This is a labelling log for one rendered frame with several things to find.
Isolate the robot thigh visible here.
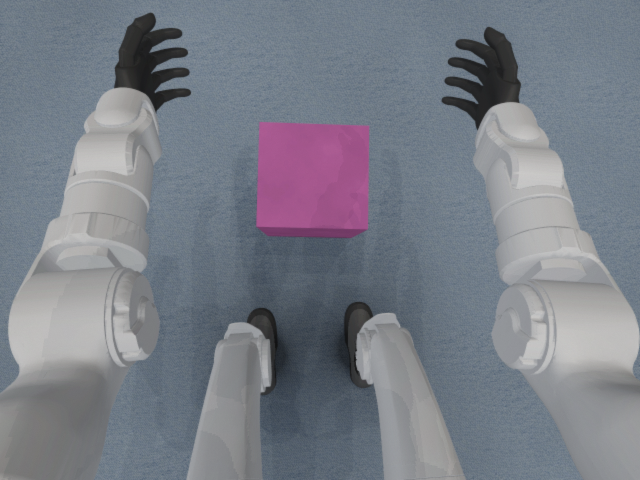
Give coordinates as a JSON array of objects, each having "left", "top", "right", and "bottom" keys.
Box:
[
  {"left": 357, "top": 323, "right": 466, "bottom": 480},
  {"left": 186, "top": 332, "right": 272, "bottom": 480}
]

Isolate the left robot thigh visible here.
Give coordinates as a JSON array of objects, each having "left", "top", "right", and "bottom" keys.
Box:
[{"left": 186, "top": 332, "right": 272, "bottom": 480}]

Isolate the right robot upper arm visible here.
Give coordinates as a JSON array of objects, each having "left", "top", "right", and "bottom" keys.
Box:
[{"left": 491, "top": 279, "right": 640, "bottom": 480}]

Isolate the robot left hand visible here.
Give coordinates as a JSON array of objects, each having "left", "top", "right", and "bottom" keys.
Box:
[{"left": 114, "top": 13, "right": 191, "bottom": 112}]

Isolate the right robot thigh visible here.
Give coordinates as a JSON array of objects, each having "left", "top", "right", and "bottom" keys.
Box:
[{"left": 357, "top": 323, "right": 466, "bottom": 480}]

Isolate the robot left forearm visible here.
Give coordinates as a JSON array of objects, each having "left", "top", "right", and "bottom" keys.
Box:
[{"left": 8, "top": 87, "right": 162, "bottom": 365}]

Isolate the robot right forearm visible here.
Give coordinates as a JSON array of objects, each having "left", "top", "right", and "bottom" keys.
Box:
[{"left": 473, "top": 102, "right": 640, "bottom": 360}]

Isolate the carton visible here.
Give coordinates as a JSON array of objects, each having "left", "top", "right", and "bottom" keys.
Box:
[{"left": 256, "top": 122, "right": 369, "bottom": 238}]

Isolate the robot right hand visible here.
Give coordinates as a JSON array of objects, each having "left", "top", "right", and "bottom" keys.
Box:
[{"left": 442, "top": 27, "right": 521, "bottom": 130}]

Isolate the left robot upper arm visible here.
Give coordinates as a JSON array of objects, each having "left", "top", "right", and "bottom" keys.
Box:
[{"left": 0, "top": 267, "right": 160, "bottom": 480}]

